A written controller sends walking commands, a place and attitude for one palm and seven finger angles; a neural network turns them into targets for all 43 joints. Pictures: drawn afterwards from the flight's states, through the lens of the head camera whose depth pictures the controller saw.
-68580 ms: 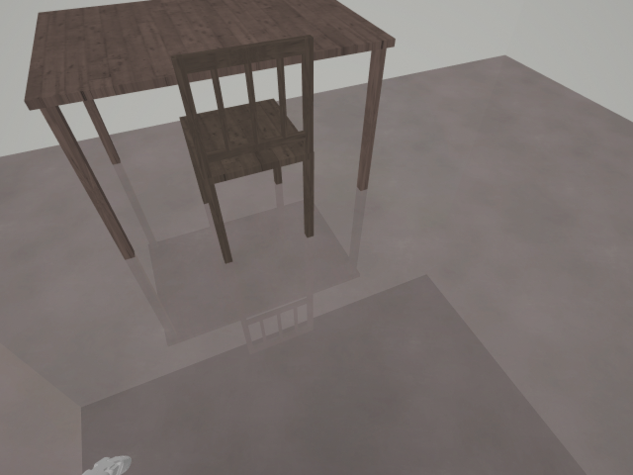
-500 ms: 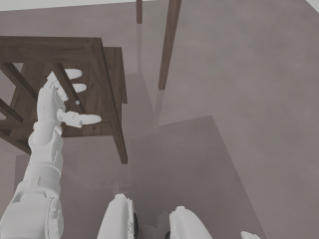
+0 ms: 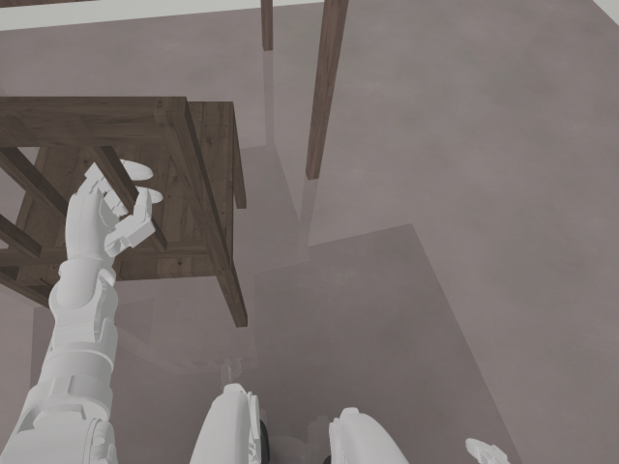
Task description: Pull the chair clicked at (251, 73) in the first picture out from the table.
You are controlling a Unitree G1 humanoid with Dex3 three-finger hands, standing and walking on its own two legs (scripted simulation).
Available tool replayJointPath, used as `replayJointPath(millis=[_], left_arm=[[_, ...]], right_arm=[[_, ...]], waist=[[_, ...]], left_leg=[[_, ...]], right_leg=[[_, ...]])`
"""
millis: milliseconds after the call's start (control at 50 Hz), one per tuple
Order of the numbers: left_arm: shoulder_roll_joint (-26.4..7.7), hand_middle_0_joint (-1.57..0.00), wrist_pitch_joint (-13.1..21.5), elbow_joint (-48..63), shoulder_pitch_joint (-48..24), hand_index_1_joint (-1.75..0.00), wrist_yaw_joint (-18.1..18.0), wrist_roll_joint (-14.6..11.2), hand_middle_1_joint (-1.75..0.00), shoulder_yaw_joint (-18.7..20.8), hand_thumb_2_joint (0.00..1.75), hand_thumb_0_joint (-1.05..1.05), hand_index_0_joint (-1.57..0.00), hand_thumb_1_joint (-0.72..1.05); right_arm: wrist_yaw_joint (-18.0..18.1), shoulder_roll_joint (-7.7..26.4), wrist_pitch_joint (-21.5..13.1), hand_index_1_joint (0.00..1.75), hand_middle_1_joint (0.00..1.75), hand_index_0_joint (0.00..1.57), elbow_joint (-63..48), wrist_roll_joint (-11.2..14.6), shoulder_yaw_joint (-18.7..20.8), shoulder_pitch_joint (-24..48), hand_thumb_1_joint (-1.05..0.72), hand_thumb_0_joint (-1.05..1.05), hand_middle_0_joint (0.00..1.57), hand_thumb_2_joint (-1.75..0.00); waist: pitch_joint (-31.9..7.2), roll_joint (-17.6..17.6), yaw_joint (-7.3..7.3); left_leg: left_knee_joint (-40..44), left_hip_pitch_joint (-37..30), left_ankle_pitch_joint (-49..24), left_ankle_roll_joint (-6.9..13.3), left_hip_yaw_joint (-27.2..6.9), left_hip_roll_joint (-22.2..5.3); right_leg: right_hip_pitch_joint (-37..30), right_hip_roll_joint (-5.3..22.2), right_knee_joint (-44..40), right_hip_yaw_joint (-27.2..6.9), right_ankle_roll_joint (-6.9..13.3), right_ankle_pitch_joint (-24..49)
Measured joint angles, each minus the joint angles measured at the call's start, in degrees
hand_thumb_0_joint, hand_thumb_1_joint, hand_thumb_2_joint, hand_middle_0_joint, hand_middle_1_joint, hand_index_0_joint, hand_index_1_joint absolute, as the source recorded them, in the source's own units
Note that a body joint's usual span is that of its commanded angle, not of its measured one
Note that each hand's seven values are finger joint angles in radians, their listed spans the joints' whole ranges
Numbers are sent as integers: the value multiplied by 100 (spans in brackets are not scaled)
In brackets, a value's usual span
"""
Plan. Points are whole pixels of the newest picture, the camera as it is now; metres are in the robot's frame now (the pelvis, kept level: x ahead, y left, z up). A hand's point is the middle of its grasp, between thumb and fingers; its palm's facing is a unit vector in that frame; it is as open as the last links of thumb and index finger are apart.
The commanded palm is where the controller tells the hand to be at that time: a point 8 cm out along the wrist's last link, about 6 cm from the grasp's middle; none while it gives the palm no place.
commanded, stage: hook a spindle and tug to test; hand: left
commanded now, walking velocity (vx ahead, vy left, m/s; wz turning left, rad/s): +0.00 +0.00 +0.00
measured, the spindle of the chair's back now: (57, 207) +0.44 +0.33 +0.00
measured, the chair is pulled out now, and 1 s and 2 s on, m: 0.24 0.29 0.41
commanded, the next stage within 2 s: step backward, pulling the chair out in 0.48 s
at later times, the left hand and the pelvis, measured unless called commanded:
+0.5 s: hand (139, 238) +0.39 +0.21 +0.02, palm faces +0.07 -1.00 -0.02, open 5.3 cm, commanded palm +0.36 +0.25 +0.02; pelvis +0.00 +0.00 +0.00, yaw +1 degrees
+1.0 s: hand (150, 244) +0.37 +0.19 +0.04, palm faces +0.14 -0.98 -0.11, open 4.9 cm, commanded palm +0.33 +0.23 +0.04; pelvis +0.00 +0.02 +0.09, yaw +1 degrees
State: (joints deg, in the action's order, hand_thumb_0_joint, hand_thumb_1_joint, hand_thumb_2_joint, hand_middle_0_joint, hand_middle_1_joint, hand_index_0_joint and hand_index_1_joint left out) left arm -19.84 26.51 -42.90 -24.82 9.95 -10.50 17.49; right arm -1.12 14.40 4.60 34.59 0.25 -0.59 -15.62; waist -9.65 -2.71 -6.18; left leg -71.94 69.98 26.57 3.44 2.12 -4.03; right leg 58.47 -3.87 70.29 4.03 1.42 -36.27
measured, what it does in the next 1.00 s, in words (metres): rises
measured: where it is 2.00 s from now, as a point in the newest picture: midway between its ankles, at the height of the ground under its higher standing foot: outside the picture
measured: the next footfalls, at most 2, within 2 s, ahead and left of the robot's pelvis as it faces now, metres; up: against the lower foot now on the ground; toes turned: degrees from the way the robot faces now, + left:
right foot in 2.00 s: -0.06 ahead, -0.15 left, +0.00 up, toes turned -1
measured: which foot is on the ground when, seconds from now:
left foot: down 0.00-1.00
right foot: down 0.00-1.00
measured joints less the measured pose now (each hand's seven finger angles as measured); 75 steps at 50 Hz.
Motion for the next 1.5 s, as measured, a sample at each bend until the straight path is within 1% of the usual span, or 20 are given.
replayJointPath(millis=[220, 360, 500, 600, 620, 640, 660, 680, 700, 740, 780, 820, 880, 940, 1020, 1120, 1240, 1360, 1440, 1500], left_arm=[[171, -36, 59, 592, 629, -140, 26, -93, -139, -140, 83, 2, -39, 78], [227, -38, 79, 618, 590, -140, 78, -103, -140, -221, 85, 2, -40, 77], [231, -37, -95, 680, 586, -140, 19, -129, -140, -250, 85, 2, -41, 78], [255, -37, -71, 609, 548, -141, -59, -104, -140, -303, 85, 2, -40, 78], [254, -38, -201, 675, 503, -141, -217, 59, -140, -332, 85, 2, -40, 77], [249, -38, -462, 746, 457, -142, -434, 235, -138, -408, 85, 2, -40, 77], [253, -38, -758, 769, 432, -142, -666, 367, -136, -506, 85, 2, -40, 77], [269, -37, -1036, 725, 434, -142, -870, 446, -133, -600, 85, 2, -40, 77], [290, -36, -1272, 616, 449, -143, -1050, 491, -131, -677, 85, 3, -40, 78], [417, -32, -1396, 250, 513, -143, -1277, 356, -123, -718, 85, 3, -41, 77], [583, -28, -1408, -84, 513, -144, -1435, 265, -114, -714, 85, 3, -43, 79], [675, -27, -1362, -425, 405, -144, -1516, 295, -109, -772, 84, 4, -44, 79], [696, -27, -1293, -862, 160, -145, -1554, 439, -106, -905, 83, 4, -47, 79], [656, -27, -1227, -1154, -54, -145, -1516, 500, -104, -1020, 83, 4, -48, 79], [589, -27, -1193, -1220, -167, -145, -1444, 474, -103, -1076, 82, 3, -49, 79], [593, -27, -1225, -948, 0, -145, -1384, 440, -103, -1098, 82, 3, -50, 78], [717, -27, -1182, -808, 225, -145, -1346, 490, -105, -1265, 82, 3, -50, 77], [823, -29, -1193, -1172, 107, -145, -1372, 573, -108, -1475, 83, 3, -50, 75], [890, -30, -1159, -1481, 26, -145, -1390, 560, -109, -1536, 83, 3, -50, 74], [912, -31, -1114, -1678, 3, -145, -1437, 606, -111, -1590, 83, 3, -50, 74]], right_arm=[[-37, -11, -63, 30, 30, 20, -103, 13, 14, 72, -90, 1, 20, -90], [-2, 8, -107, 30, 30, 20, -88, 11, 19, 185, -90, 1, 20, -90], [8, 1, -111, 30, 30, 20, -144, 24, 21, 230, -90, 1, 20, -90], [21, 0, -134, 30, 30, 20, -131, 23, 0, 175, -90, 1, 20, -90], [71, -22, -56, 30, 30, 20, -142, 83, 1, 189, -90, 1, 20, -90], [154, -53, 51, 30, 30, 20, -168, 144, -5, 198, -90, 1, 20, -90], [236, -82, 131, 30, 30, 20, -199, 191, -21, 180, -90, 1, 20, -90], [306, -106, 195, 30, 30, 20, -236, 225, -48, 137, -90, 1, 20, -90], [363, -125, 252, 30, 30, 20, -275, 249, -84, 80, -90, 1, 20, -90], [457, -150, 344, 30, 30, 20, -330, 288, -164, -40, -90, 1, 20, -90], [536, -163, 397, 30, 30, 20, -334, 310, -223, -149, -90, 1, 20, -90], [589, -152, 409, 30, 30, 20, -269, 312, -252, -206, -90, 1, 20, -90], [634, -101, 413, 30, 30, 20, -134, 293, -222, -176, -90, 1, 20, -90], [654, -22, 406, 30, 30, 20, -61, 269, -126, -73, -90, 1, 20, -90], [645, 51, 356, 30, 30, 20, -58, 232, 1, 94, -90, 1, 20, -90], [624, 47, 272, 30, 30, 20, -106, 219, 55, 212, -90, 1, 20, -90], [664, -74, 160, 30, 30, 20, -19, 244, -12, 191, -90, 1, 20, -90], [732, -116, -56, 30, 30, 20, 211, 240, -44, 214, -90, 1, 20, -90], [777, -68, -231, 30, 30, 20, 367, 248, -37, 246, -90, 1, 20, -90], [790, -28, -352, 30, 30, 20, 510, 257, -5, 234, -90, 1, 20, -90]], waist=[[-32, 22, 93], [-35, 23, 171], [-42, -10, 169], [-49, -10, 184], [88, 16, 187], [274, 27, 189], [415, 11, 187], [483, -14, 179], [490, -41, 164], [433, -62, 148], [402, -23, 173], [434, 33, 215], [572, 105, 241], [771, 127, 217], [1061, 144, 163], [1370, 38, 130], [1544, -45, 239], [1626, -106, 355], [1667, -205, 368], [1667, -193, 348]], left_leg=[[81, -161, 52, 17, 36, 33], [5, -91, 50, 28, 3, 70], [-20, -65, 23, 37, 0, 74], [-18, -64, 0, 44, -4, 80], [22, -205, -10, 49, 6, 97], [143, -456, -46, 91, 19, 120], [331, -733, -103, 71, 22, 138], [569, -1003, -182, 80, 42, 154], [833, -1256, -263, 76, 72, 166], [1365, -1706, -437, 79, 157, 175], [1819, -2088, -598, 78, 222, 182], [2160, -2396, -735, 77, 240, 190], [2504, -2728, -906, 76, 222, 205], [2720, -2937, -1052, 91, 204, 226], [2936, -3124, -1236, 123, 259, 257], [3181, -3306, -1458, 131, 297, 226], [3482, -3531, -1710, 86, 269, 182], [3662, -3753, -1899, 44, 233, 202], [3718, -3865, -1960, -8, 193, 172], [3629, -3916, -1561, -133, 166, 188]], right_leg=[[-164, 28, -100, -40, -28, -33], [-117, 60, -17, 1, -36, -63], [-88, 65, 21, 5, -41, -45], [-87, 70, 29, 11, -46, -29], [-220, 86, 2, 3, -50, -27], [-470, 101, -124, -9, -65, 6], [-742, 112, -322, -17, -71, 87], [-997, 121, -574, -47, -127, 223], [-1229, 125, -845, -85, -163, 352], [-1633, 124, -1385, -179, -149, 551], [-1980, 123, -1846, -253, -150, 745], [-2286, 120, -2219, -278, -170, 918], [-2631, 120, -2603, -264, -197, 1128], [-2850, 128, -2833, -242, -201, 1281], [-2975, 163, -2946, -285, -189, 1402], [-3104, 132, -3128, -324, -183, 1614], [-3309, 76, -3405, -301, -147, 1867], [-3456, 87, -3401, -254, -96, 1937], [-3573, 54, -3456, -216, -59, 1999], [-3688, 59, -3560, -217, -32, 2057]])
